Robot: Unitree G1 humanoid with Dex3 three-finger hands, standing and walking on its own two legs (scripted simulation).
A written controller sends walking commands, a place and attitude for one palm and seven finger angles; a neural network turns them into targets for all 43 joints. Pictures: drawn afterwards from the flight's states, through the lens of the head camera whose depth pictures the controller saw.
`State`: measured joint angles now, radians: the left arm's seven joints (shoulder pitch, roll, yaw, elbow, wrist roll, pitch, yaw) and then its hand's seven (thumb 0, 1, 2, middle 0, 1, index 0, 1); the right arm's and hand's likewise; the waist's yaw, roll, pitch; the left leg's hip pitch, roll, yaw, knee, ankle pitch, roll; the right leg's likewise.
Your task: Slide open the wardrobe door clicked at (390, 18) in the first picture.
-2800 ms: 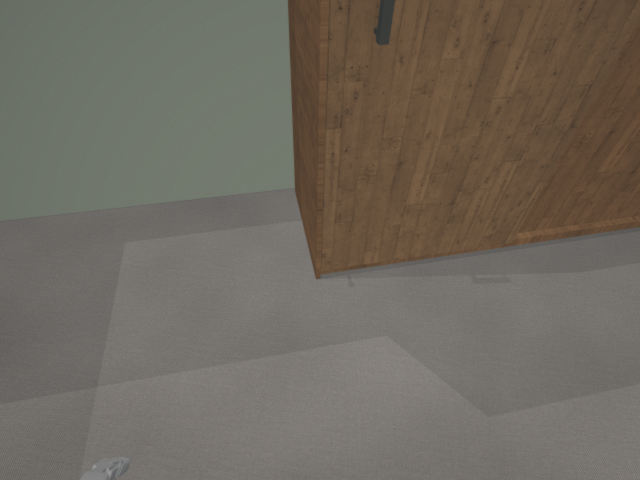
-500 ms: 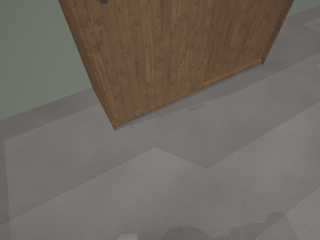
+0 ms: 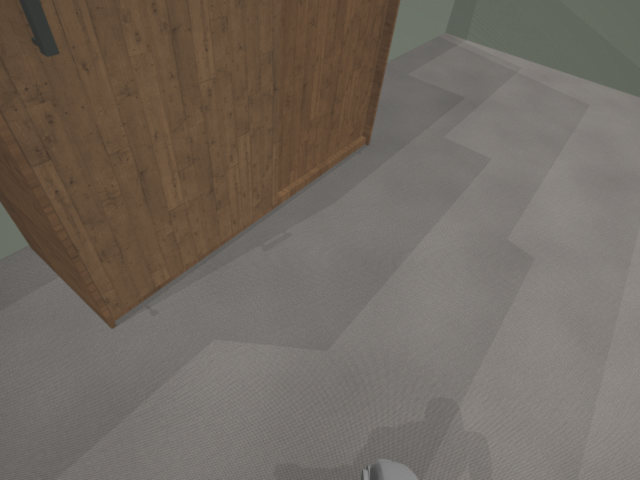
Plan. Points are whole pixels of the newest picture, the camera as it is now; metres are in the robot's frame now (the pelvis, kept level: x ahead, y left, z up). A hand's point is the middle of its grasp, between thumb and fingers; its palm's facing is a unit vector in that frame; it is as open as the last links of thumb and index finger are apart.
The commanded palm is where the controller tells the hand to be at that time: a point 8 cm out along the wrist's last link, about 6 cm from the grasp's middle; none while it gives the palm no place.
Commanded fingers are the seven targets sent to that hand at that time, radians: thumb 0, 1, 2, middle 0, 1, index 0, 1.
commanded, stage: walk to a spot facing it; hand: left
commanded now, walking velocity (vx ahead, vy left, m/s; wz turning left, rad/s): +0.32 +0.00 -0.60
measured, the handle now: out of the picture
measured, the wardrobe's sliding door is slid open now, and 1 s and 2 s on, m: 0.00 0.00 0.00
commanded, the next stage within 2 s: turn to face it in 1.04 s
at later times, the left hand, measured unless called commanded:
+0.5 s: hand (287, 388) +0.30 +0.06 -0.16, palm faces -0.20 -0.96 -0.21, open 7.2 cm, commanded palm none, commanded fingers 0.00 0.90 0.90 -0.20 -0.30 -0.20 -0.30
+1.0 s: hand (269, 347) +0.39 +0.10 -0.19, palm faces -0.21 -0.97 -0.12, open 7.4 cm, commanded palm none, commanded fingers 0.00 0.90 0.90 -0.20 -0.30 -0.20 -0.30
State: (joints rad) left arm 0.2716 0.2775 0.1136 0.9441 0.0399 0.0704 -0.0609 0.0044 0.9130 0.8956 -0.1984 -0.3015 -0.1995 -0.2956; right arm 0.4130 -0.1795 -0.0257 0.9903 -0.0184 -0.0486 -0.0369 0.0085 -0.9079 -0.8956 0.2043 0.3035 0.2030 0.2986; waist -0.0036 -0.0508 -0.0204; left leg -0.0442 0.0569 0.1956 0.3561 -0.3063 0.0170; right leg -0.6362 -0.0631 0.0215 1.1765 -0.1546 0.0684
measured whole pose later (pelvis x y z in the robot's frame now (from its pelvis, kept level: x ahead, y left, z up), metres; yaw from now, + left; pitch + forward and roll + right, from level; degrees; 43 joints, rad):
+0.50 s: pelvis +0.17 -0.11 -0.01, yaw -13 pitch -1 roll +0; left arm 0.19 0.19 0.07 0.99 0.01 -0.06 0.00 -0.02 0.94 0.89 -0.21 -0.30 -0.21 -0.30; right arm 0.28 -0.17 -0.06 1.01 -0.03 -0.02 -0.01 0.01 -0.91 -0.90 0.20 0.30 0.20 0.30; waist -0.04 0.01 0.03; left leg -0.57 0.17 0.07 1.16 -0.24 -0.05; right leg -0.22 0.06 -0.11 0.44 -0.22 -0.09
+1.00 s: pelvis +0.39 -0.07 -0.01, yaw -19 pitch -3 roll -1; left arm 0.40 0.16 0.07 1.13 0.03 -0.01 -0.01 0.01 0.91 0.89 -0.20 -0.30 -0.20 -0.30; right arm 0.20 -0.14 -0.06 1.01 -0.01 -0.09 -0.03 -0.02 -0.95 -0.89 0.21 0.30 0.21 0.30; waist 0.03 -0.05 0.05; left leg -0.20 0.07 0.24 0.49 -0.25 0.06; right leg -0.47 -0.07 -0.04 1.23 -0.31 0.00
